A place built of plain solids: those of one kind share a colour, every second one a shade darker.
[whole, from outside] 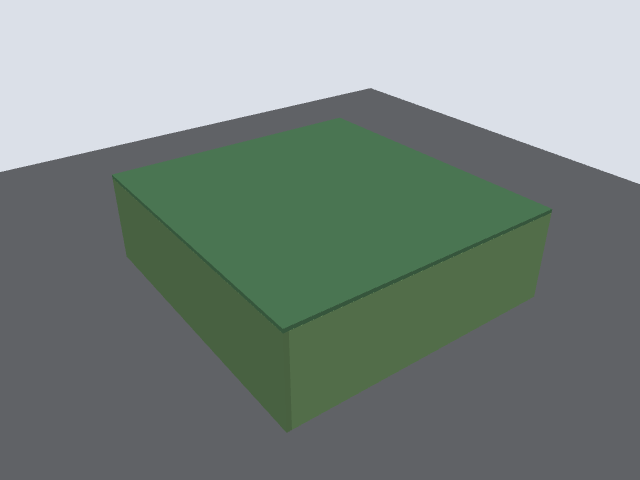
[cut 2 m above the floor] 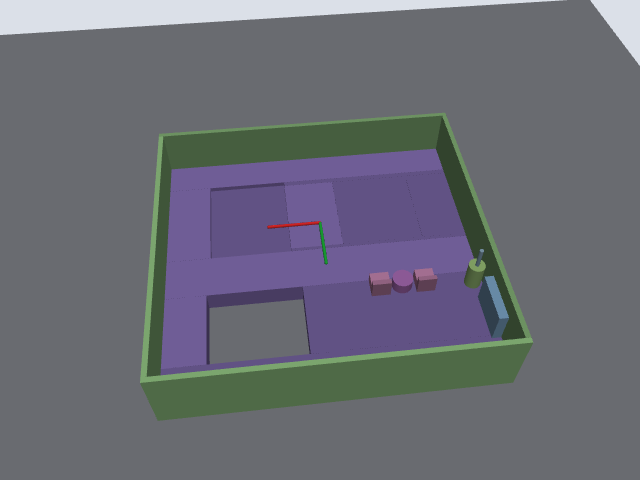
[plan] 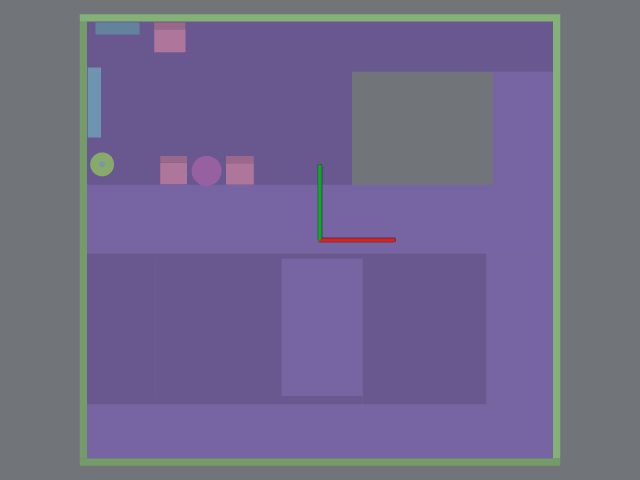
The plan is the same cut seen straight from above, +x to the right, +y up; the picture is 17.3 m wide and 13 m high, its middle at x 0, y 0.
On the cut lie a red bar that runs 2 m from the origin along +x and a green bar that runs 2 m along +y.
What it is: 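A home; one open living floor with 3 sunken areas, their rims bare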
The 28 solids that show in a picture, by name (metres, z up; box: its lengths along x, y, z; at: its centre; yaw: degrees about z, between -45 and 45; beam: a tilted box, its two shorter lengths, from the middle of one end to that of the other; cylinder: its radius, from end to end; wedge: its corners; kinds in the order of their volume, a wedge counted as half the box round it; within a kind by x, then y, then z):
{
 "floor_1": {"box": [1.86, 3.72, 0.93], "at": [-5.38, -2.37, 0.41]},
 "floor_2": {"box": [3.41, 3.72, 0.93], "at": [-2.75, -2.37, 0.41]},
 "floor_3": {"box": [7.18, 3.06, 0.93], "at": [-2.72, 3.03, 0.41]},
 "floor_4": {"box": [7.47, 0.23, 0.93], "at": [-2.58, -4.34, 0.41]},
 "floor_5": {"box": [7.47, 0.14, 0.93], "at": [-2.58, -0.44, 0.41]},
 "floor_6": {"box": [12.62, 1.46, 0.93], "at": [0.0, -5.18, 0.41]},
 "floor_7": {"box": [12.62, 1.86, 0.93], "at": [0.0, 0.57, 0.41]},
 "floor_8": {"box": [12.62, 1.36, 0.93], "at": [0.0, 5.24, 0.41]},
 "floor_9": {"box": [2.2, 3.72, 0.93], "at": [0.06, -2.37, 0.41]},
 "floor_10": {"box": [3.35, 4.09, 0.73], "at": [2.83, -2.41, 0.31]},
 "floor_11": {"box": [1.81, 4.09, 0.93], "at": [5.41, -2.41, 0.41]},
 "floor_12": {"box": [1.64, 3.06, 0.93], "at": [5.49, 3.03, 0.41]},
 "wall_1": {"box": [0.2, 11.83, 3.93], "at": [-6.41, 0.0, 1.92]},
 "wall_2": {"box": [13.02, 0.2, 3.93], "at": [0.0, -6.01, 1.92]},
 "wall_3": {"box": [13.02, 0.2, 3.93], "at": [0.0, 6.02, 1.92]},
 "wall_4": {"box": [0.2, 11.83, 3.93], "at": [6.41, 0.0, 1.92]},
 "roof_1": {"box": [13.02, 12.23, 0.16], "at": [0.0, 0.0, 3.96]},
 "case_1": {"box": [0.36, 1.9, 1.33], "at": [-6.11, 3.72, 1.54]},
 "case_2": {"box": [1.2, 0.33, 0.73], "at": [-5.48, 5.73, 1.24]},
 "chair_1": {"box": [0.84, 0.62, 0.49], "at": [-4.07, 5.39, 1.13]},
 "chair_2": {"box": [0.84, 0.19, 0.8], "at": [-4.07, 5.8, 1.28]},
 "chair_3": {"box": [0.73, 0.58, 0.46], "at": [-3.96, 1.8, 1.11]},
 "chair_4": {"box": [0.73, 0.19, 0.77], "at": [-3.96, 2.18, 1.26]},
 "chair_5": {"box": [0.75, 0.57, 0.47], "at": [-2.17, 1.78, 1.11]},
 "chair_6": {"box": [0.75, 0.21, 0.76], "at": [-2.17, 2.17, 1.26]},
 "stove_1": {"cylinder": 0.32, "from": [-5.9, 2.05, 0.88], "to": [-5.9, 2.05, 1.99]},
 "table_1": {"cylinder": 0.41, "from": [-3.07, 1.87, 0.88], "to": [-3.07, 1.87, 1.35]},
 "flue_1": {"cylinder": 0.08, "from": [-5.9, 2.05, 1.99], "to": [-5.9, 2.05, 3.88]}
}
